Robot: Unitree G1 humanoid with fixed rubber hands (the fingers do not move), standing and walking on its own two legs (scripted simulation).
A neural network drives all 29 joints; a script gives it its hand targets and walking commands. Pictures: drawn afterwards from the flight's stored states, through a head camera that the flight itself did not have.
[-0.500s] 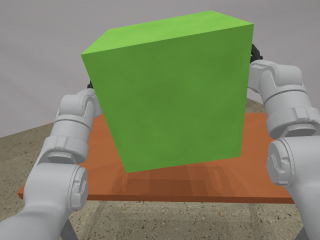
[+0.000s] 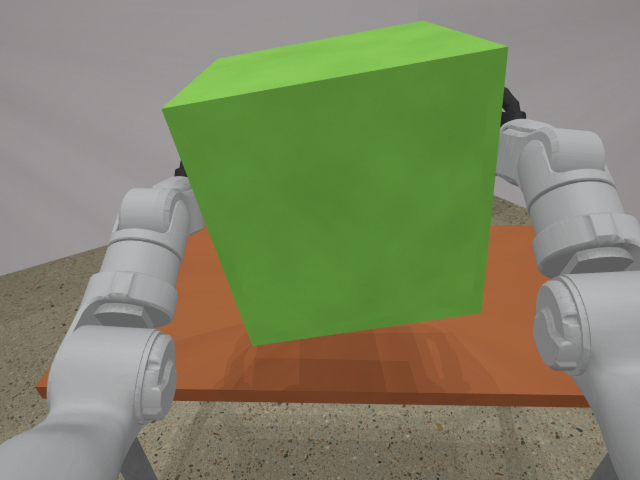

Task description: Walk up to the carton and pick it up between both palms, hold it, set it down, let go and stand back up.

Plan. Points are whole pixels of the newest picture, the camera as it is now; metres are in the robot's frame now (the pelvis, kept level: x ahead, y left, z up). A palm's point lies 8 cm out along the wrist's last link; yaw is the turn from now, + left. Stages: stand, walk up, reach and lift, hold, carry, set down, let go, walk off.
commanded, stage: hold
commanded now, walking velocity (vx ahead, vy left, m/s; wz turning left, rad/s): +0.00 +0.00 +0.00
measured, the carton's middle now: (340, 177) +0.42 +0.01 +0.27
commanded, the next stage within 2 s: set down in 0.50 s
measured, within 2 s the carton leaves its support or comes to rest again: neither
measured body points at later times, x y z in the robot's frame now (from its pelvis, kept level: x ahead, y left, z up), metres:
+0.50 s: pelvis +0.00 +0.00 +0.00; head -0.09 -0.02 +0.44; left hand +0.39 +0.19 +0.27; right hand +0.41 -0.18 +0.33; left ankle +0.06 +0.13 -0.74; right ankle +0.05 -0.13 -0.74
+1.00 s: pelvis +0.00 +0.00 +0.00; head -0.07 -0.02 +0.45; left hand +0.40 +0.21 +0.27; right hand +0.42 -0.17 +0.34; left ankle +0.06 +0.13 -0.74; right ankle +0.05 -0.13 -0.74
